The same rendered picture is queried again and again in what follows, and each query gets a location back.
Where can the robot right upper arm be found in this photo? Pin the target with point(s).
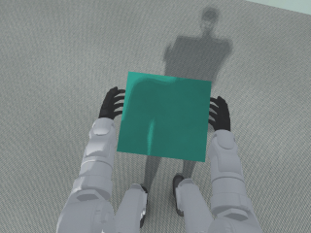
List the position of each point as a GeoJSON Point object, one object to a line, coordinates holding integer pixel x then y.
{"type": "Point", "coordinates": [225, 224]}

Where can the left robot hand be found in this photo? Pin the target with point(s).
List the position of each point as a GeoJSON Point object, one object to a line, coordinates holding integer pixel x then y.
{"type": "Point", "coordinates": [108, 106]}

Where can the right robot forearm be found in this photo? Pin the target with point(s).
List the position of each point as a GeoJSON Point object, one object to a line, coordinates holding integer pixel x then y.
{"type": "Point", "coordinates": [227, 179]}

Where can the right robot hand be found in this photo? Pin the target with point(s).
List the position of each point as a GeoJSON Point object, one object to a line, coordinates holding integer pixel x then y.
{"type": "Point", "coordinates": [222, 116]}

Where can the left robot forearm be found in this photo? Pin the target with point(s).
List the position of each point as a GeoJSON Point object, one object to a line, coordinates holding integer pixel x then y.
{"type": "Point", "coordinates": [94, 181]}

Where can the left robot shin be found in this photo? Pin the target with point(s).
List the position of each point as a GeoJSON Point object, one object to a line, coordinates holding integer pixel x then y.
{"type": "Point", "coordinates": [137, 186]}

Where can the right robot thigh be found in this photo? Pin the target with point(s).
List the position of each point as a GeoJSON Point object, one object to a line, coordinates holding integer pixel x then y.
{"type": "Point", "coordinates": [197, 215]}

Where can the robot left upper arm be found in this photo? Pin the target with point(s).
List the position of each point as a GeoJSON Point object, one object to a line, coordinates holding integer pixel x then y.
{"type": "Point", "coordinates": [90, 216]}

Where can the carton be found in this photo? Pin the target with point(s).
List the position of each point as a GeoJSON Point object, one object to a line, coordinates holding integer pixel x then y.
{"type": "Point", "coordinates": [165, 116]}

